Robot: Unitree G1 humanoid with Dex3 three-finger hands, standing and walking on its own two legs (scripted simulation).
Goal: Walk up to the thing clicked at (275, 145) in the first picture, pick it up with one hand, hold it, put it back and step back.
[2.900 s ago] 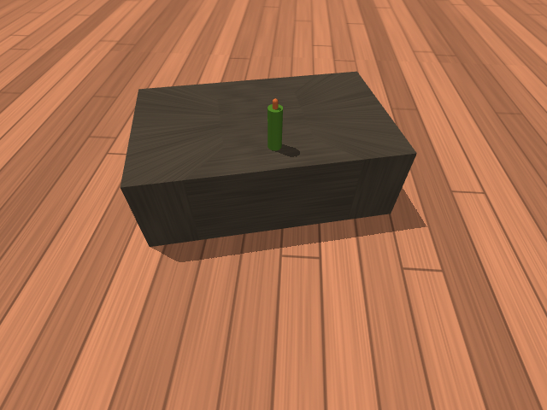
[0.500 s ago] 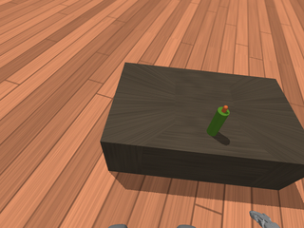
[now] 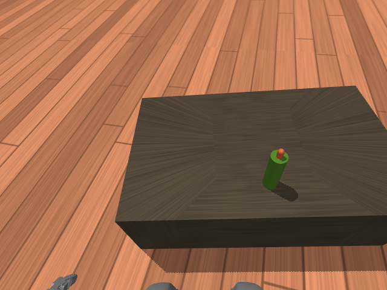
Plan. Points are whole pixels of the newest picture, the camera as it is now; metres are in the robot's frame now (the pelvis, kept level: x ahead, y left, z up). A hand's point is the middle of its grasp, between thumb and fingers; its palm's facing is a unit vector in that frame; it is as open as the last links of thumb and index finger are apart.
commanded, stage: walk up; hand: right
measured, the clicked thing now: (275, 168) +0.54 -0.26 -0.26
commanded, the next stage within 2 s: stand in 1.46 s
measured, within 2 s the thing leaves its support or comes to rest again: neither
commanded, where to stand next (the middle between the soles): +0.09 +0.02 m, yaw +0 degrees
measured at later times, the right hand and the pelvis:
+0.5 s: hand out of the picture +0.12 -0.23 -0.14, palm faces -0.06 +0.92 -0.39, open 7.4 cm; pelvis +0.03 +0.03 +0.00, yaw +0 degrees
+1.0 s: hand (304, 289) +0.15 -0.22 -0.14, palm faces -0.05 +0.94 -0.32, open 7.4 cm; pelvis +0.05 +0.03 +0.02, yaw +1 degrees
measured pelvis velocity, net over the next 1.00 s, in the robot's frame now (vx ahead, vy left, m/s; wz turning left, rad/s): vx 0.05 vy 0.03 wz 0.02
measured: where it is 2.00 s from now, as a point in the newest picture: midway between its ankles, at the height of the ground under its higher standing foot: outside the picture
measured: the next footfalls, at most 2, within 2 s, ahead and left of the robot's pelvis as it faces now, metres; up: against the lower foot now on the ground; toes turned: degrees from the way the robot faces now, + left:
left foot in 0.26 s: +0.12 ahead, +0.15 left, +0.00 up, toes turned +2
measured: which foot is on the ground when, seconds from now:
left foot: up 0.00-0.24, down 0.26-1.00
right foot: down 0.00-1.00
